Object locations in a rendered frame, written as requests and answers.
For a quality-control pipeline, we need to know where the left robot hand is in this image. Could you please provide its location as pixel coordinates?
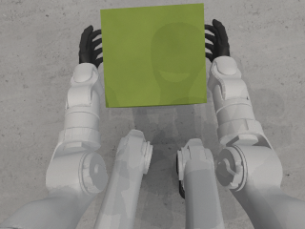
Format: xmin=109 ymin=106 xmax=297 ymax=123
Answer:
xmin=78 ymin=25 xmax=103 ymax=69

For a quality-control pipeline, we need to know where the left robot forearm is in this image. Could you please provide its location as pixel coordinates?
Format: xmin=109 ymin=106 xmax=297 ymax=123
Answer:
xmin=46 ymin=63 xmax=104 ymax=189

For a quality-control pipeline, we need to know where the robot left shin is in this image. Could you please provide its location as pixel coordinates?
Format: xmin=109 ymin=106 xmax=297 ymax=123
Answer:
xmin=114 ymin=129 xmax=146 ymax=159

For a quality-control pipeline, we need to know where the robot right foot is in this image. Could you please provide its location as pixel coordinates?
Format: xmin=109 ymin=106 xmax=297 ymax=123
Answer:
xmin=176 ymin=155 xmax=185 ymax=199

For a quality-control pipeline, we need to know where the right robot hand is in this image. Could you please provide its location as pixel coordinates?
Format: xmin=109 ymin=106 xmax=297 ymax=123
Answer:
xmin=204 ymin=19 xmax=230 ymax=63

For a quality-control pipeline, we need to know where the carton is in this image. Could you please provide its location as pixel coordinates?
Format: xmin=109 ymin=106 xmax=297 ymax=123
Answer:
xmin=100 ymin=3 xmax=207 ymax=108

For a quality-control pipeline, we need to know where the right robot forearm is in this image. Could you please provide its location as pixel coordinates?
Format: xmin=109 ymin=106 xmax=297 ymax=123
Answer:
xmin=207 ymin=55 xmax=283 ymax=177

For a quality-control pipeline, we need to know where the robot left upper arm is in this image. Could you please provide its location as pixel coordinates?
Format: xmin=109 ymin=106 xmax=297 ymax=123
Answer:
xmin=0 ymin=151 xmax=109 ymax=229

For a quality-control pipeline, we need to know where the robot right upper arm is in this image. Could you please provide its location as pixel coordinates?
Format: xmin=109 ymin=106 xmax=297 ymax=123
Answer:
xmin=215 ymin=144 xmax=305 ymax=229

